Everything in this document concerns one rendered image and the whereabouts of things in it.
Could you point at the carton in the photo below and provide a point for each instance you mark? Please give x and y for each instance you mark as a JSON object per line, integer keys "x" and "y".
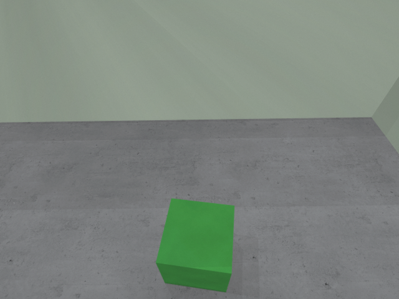
{"x": 196, "y": 248}

